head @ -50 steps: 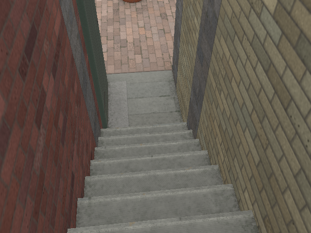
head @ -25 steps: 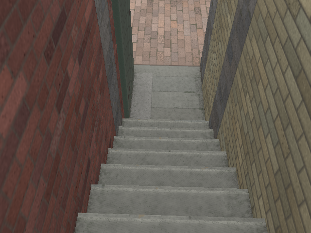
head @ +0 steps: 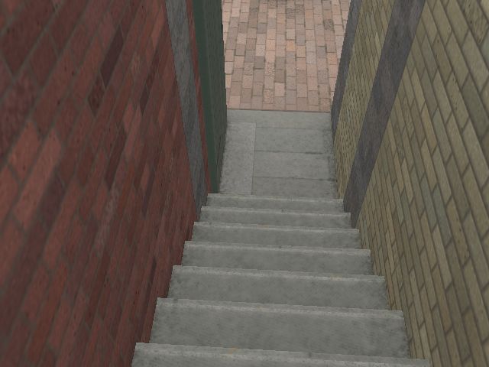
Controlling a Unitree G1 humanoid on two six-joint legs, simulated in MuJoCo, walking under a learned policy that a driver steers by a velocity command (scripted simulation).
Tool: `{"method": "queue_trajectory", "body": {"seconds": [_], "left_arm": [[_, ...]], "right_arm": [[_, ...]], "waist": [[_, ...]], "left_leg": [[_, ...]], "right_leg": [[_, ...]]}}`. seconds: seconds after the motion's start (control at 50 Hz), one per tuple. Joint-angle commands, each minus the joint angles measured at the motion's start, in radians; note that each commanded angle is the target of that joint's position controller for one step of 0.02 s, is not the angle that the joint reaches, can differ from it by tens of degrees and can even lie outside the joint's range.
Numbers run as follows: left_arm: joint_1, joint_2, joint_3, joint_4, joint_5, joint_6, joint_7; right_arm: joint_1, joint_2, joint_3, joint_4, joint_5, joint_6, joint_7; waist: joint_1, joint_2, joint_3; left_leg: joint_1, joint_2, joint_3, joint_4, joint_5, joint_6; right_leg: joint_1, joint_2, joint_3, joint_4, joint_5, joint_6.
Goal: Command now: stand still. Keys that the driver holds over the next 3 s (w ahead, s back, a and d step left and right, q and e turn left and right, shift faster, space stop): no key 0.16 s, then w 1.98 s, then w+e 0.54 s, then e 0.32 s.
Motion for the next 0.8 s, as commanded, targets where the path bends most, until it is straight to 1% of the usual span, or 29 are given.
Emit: {"method": "queue_trajectory", "body": {"seconds": [0.02, 0.16, 0.18, 0.22, 0.26, 0.3, 0.32, 0.36, 0.38, 0.4, 0.42, 0.44, 0.48, 0.5, 0.52, 0.54, 0.56, 0.58, 0.6, 0.62, 0.64, 0.66, 0.68, 0.7, 0.72, 0.74, 0.76, 0.78, 0.8], "left_arm": [[0.014, 0.132, 0.032, -0.035, 0.002, -0.005, 0.002], [0.029, 0.117, 0.037, -0.016, -0.001, 0.007, 0.002], [0.046, 0.122, 0.04, -0.008, -0.002, 0.009, 0.003], [0.09, 0.186, 0.071, 0.001, 0.018, 0.011, 0.017], [0.203, 0.192, 0.087, 0.031, 0.039, -0.003, 0.041], [0.287, 0.112, 0.063, 0.042, 0.04, -0.016, 0.07], [0.3, 0.092, 0.054, 0.041, 0.044, -0.021, 0.079], [0.288, 0.101, 0.052, 0.03, 0.048, -0.032, 0.091], [0.295, 0.086, 0.04, 0.043, 0.054, -0.035, 0.093], [0.287, 0.07, 0.03, 0.049, 0.077, -0.038, 0.099], [0.264, 0.039, 0.011, 0.045, 0.082, -0.044, 0.108], [0.274, 0.013, -0.005, 0.061, 0.091, -0.044, 0.111], [0.329, -0.008, -0.028, 0.096, 0.088, -0.051, 0.118], [0.344, 0.006, -0.03, 0.105, 0.091, -0.053, 0.116], [0.35, 0.019, -0.032, 0.112, 0.094, -0.054, 0.109], [0.258, 0.043, -0.034, 0.07, 0.103, -0.059, 0.097], [0.132, 0.062, -0.034, 0.013, 0.086, -0.068, 0.084], [0.055, 0.087, -0.024, -0.001, 0.095, -0.08, 0.076], [0.043, 0.113, -0.004, -0.069, 0.069, -0.072, 0.069], [-0.014, 0.085, -0.012, -0.132, 0.077, -0.08, 0.046], [-0.083, -0.027, -0.066, -0.201, 0.096, -0.079, 0.038], [-0.147, 0.042, -0.05, -0.203, 0.104, -0.072, 0.062], [-0.067, 0.013, -0.069, -0.17, 0.111, -0.068, 0.08], [0.032, -0.001, -0.075, -0.118, 0.116, -0.061, 0.108], [0.136, -0.006, -0.08, -0.051, 0.122, -0.073, 0.115], [0.232, -0.026, -0.069, -0.015, 0.116, -0.08, 0.103], [0.216, -0.053, -0.064, -0.008, 0.086, -0.068, 0.078], [0.178, -0.03, -0.057, -0.046, 0.082, -0.046, 0.048], [0.145, 0.018, -0.052, -0.073, 0.097, -0.033, 0.038]], "right_arm": [[0.033, -0.09, -0.018, -0.018, -0.002, -0.006, -0.001], [0.046, -0.091, -0.019, 0.021, 0.0, 0.002, -0.005], [0.067, -0.097, -0.022, 0.034, 0.0, 0.004, -0.006], [0.086, -0.146, -0.047, 0.04, -0.024, 0.002, -0.021], [0.061, -0.122, -0.055, 0.029, -0.045, -0.015, -0.045], [-0.01, -0.057, -0.042, 0.011, -0.049, -0.046, -0.064], [-0.03, -0.04, -0.039, 0.006, -0.05, -0.058, -0.069], [-0.012, -0.043, -0.044, 0.006, -0.057, -0.074, -0.061], [0.004, -0.028, -0.044, 0.007, -0.065, -0.078, -0.054], [0.056, -0.006, -0.035, 0.019, -0.081, -0.083, -0.046], [0.066, -0.008, -0.033, 0.009, -0.089, -0.083, -0.033], [0.046, -0.004, -0.03, -0.012, -0.093, -0.074, -0.031], [0.043, 0.003, -0.024, -0.046, -0.094, -0.066, -0.024], [0.078, 0.004, -0.021, -0.05, -0.093, -0.066, -0.019], [0.131, 0.012, -0.015, -0.041, -0.088, -0.07, -0.016], [0.17, 0.001, -0.019, -0.054, -0.097, -0.08, -0.013], [0.355, -0.004, -0.027, -0.029, -0.089, -0.097, -0.016], [0.486, -0.067, -0.045, 0.04, -0.129, -0.103, -0.015], [0.587, -0.16, -0.053, 0.047, -0.131, -0.106, -0.037], [0.567, -0.189, -0.041, -0.008, -0.08, -0.144, -0.031], [0.404, -0.176, -0.048, -0.011, -0.064, -0.167, -0.031], [0.36, -0.066, -0.011, 0.021, -0.064, -0.158, -0.043], [0.253, 0.039, 0.014, -0.012, -0.067, -0.151, -0.062], [0.173, 0.113, 0.033, -0.056, -0.08, -0.14, -0.073], [0.106, 0.229, 0.059, -0.109, -0.064, -0.154, -0.118], [0.089, 0.08, 0.035, -0.137, -0.052, -0.178, -0.137], [0.082, 0.002, 0.026, -0.143, -0.049, -0.185, -0.132], [0.109, -0.055, 0.017, -0.127, -0.036, -0.185, -0.108], [0.171, -0.071, 0.016, -0.108, -0.015, -0.18, -0.086]], "waist": [[-0.008, 0.004, -0.054], [-0.003, 0.006, -0.043], [-0.001, 0.004, -0.04], [0.02, -0.026, 0.016], [0.059, -0.072, 0.063], [0.092, -0.075, 0.107], [0.098, -0.077, 0.102], [0.078, -0.069, 0.094], [0.06, -0.093, 0.097], [0.038, -0.097, 0.105], [0.022, -0.045, 0.075], [0.021, -0.038, 0.056], [0.029, -0.037, 0.064], [0.024, -0.047, 0.068], [0.009, -0.056, 0.064], [-0.027, -0.035, 0.057], [-0.145, 0.049, -0.027], [-0.209, 0.074, -0.027], [-0.251, 0.276, -0.074], [-0.237, 0.182, -0.04], [-0.19, 0.078, 0.059], [-0.184, -0.011, 0.082], [-0.12, -0.025, 0.066], [-0.054, -0.026, 0.045], [-0.039, -0.061, 0.006], [-0.002, -0.062, -0.049], [0.035, -0.014, -0.035], [0.041, 0.014, -0.017], [0.03, -0.023, 0.059]], "left_leg": [[-0.028, -0.038, 0.045, -0.085, 0.197, 0.048], [-0.021, -0.038, 0.053, -0.119, 0.192, 0.043], [-0.02, -0.038, 0.056, -0.136, 0.116, 0.045], [-0.065, -0.047, 0.069, -0.106, -0.112, 0.071], [-0.196, -0.036, 0.063, 0.015, -0.158, 0.096], [-0.327, -0.025, 0.036, 0.103, -0.075, 0.12], [-0.342, -0.024, 0.018, 0.163, -0.081, 0.13], [-0.35, -0.03, 0.008, 0.25, -0.135, 0.148], [-0.33, -0.027, -0.005, 0.343, -0.14, 0.161], [-0.37, -0.005, -0.074, 0.493, -0.063, 0.162], [-0.386, -0.015, -0.071, 0.557, -0.014, 0.164], [-0.429, -0.005, -0.073, 0.574, 0.039, 0.168], [-0.434, -0.013, -0.042, 0.586, 0.097, 0.162], [-0.39, -0.026, -0.009, 0.603, 0.098, 0.159], [-0.313, -0.04, 0.012, 0.601, 0.087, 0.157], [-0.176, -0.057, 0.063, 0.558, 0.066, 0.155], [0.19, -0.117, 0.14, 0.415, 0.099, 0.164], [0.33, -0.064, -0.015, 0.246, 0.249, 0.159], [0.195, 0.091, -0.361, -0.165, -0.208, 0.269], [0.296, 0.206, -0.667, -0.11, -0.17, 0.414], [0.267, 0.308, -0.779, -0.118, -0.423, 0.425], [0.132, 0.326, -0.821, -0.084, -0.456, 0.431], [-0.032, 0.31, -0.699, 0.004, -0.343, 0.414], [-0.261, 0.262, -0.578, 0.05, -0.258, 0.409], [-0.436, 0.087, -0.232, 0.238, -0.077, 0.273], [-0.687, -0.085, 0.092, 0.353, -0.125, 0.144], [-0.874, -0.104, 0.155, 0.335, -0.259, 0.121], [-0.918, -0.122, 0.126, 0.292, -0.348, 0.133], [-0.848, -0.097, 0.067, 0.299, -0.38, 0.15]], "right_leg": [[0.101, -0.033, 0.055, -0.097, 0.32, 0.014], [0.145, -0.028, 0.056, -0.13, 0.32, 0.016], [0.152, -0.029, 0.061, -0.156, 0.204, 0.014], [0.125, -0.07, 0.127, -0.227, -0.228, -0.056], [0.169, -0.213, 0.314, -0.29, -0.466, -0.17], [0.224, -0.341, 0.473, -0.322, -0.465, -0.244], [0.221, -0.358, 0.494, -0.321, -0.433, -0.257], [0.193, -0.343, 0.461, -0.293, -0.4, -0.245], [0.146, -0.34, 0.445, -0.28, -0.384, -0.237], [0.105, -0.354, 0.452, -0.231, -0.32, -0.228], [0.082, -0.329, 0.386, -0.146, -0.209, -0.22], [0.078, -0.329, 0.348, -0.101, -0.166, -0.215], [-0.019, -0.309, 0.298, -0.013, -0.172, -0.207], [-0.105, -0.293, 0.268, 0.035, -0.182, -0.202], [-0.204, -0.283, 0.253, 0.076, -0.219, -0.206], [-0.325, -0.245, 0.201, 0.161, -0.242, -0.196], [-0.542, -0.165, 0.084, 0.329, -0.17, -0.17], [-0.643, -0.135, 0.047, 0.727, -0.227, -0.094], [-0.617, 0.014, -0.033, 1.133, -0.323, -0.057], [-0.84, 0.027, 0.153, 1.233, -0.259, -0.057], [-1.1, -0.07, 0.214, 1.005, -0.131, -0.031], [-1.104, -0.146, 0.244, 0.958, -0.103, -0.013], [-1.001, -0.208, 0.256, 0.811, 0.03, 0.008], [-0.754, -0.203, 0.217, 0.725, 0.064, 0.039], [-0.475, -0.215, 0.177, 0.385, 0.64, 0.064], [-0.027, -0.156, 0.052, 0.212, 1.012, 0.068], [0.21, -0.114, -0.019, 0.222, 1.014, 0.12], [0.319, -0.071, -0.08, 0.282, 0.905, 0.152], [0.288, -0.061, -0.082, 0.211, 0.673, 0.162]]}}
Next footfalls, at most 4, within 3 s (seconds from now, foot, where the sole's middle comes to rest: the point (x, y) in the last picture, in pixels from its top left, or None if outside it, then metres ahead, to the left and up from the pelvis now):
0.58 left None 0.12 0.18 -0.77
0.86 right None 0.32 0.00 -0.96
1.26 left None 0.55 0.17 -1.15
1.76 right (271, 329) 0.82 -0.03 -1.33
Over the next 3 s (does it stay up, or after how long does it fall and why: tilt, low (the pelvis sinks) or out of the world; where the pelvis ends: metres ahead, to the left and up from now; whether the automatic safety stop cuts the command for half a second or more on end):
stays up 1.36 -0.03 -0.99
